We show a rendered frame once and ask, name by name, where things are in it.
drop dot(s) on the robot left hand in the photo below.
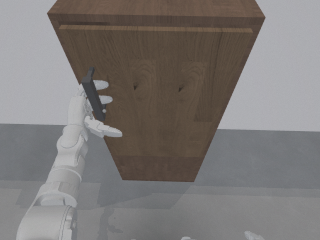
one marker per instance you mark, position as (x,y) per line
(80,107)

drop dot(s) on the robot left upper arm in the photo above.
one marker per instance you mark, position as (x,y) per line
(50,222)

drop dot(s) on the robot left forearm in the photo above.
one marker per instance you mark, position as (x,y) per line
(65,176)

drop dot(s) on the handle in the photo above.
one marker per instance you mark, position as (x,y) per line
(92,95)

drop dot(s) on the cupboard door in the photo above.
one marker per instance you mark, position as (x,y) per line
(168,84)

